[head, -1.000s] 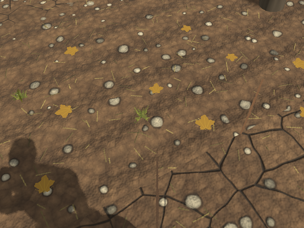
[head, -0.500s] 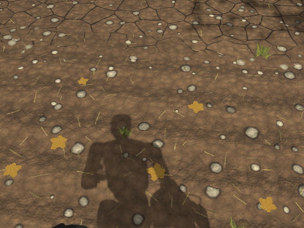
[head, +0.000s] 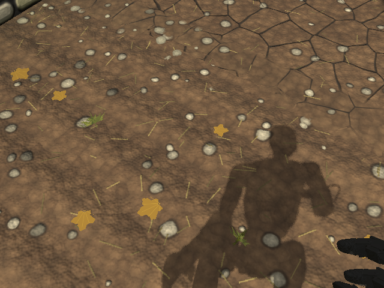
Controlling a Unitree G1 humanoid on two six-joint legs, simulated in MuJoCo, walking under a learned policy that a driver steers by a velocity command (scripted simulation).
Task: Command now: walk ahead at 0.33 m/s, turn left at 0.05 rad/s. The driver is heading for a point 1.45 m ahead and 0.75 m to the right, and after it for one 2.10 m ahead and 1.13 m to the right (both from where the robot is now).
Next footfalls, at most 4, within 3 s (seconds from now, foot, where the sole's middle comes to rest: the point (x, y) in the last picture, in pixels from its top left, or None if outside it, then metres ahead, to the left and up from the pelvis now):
0.08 left None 0.25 0.07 -0.78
0.52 right None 0.13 -0.14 -0.78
0.96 left None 0.25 -0.01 -0.78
1.36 right None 0.12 -0.22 -0.78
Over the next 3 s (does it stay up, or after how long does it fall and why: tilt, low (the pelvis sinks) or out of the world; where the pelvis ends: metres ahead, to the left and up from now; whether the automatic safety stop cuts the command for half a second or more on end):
stays up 1.47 -0.54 -0.02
